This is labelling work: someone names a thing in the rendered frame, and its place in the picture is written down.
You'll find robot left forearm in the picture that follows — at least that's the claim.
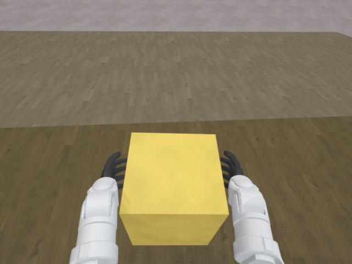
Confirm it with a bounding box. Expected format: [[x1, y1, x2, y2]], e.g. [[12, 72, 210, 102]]
[[69, 177, 119, 264]]

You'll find left robot hand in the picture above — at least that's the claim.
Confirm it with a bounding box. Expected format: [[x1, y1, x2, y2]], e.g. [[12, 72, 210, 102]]
[[100, 152, 128, 189]]

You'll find right robot hand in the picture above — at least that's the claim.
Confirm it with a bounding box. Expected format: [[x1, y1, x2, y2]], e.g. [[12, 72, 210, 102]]
[[219, 151, 243, 189]]

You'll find robot right forearm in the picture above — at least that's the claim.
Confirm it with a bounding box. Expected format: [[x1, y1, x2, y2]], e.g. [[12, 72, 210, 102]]
[[228, 175, 284, 264]]

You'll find carton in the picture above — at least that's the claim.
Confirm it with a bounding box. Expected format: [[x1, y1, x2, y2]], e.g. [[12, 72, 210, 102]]
[[119, 133, 229, 245]]

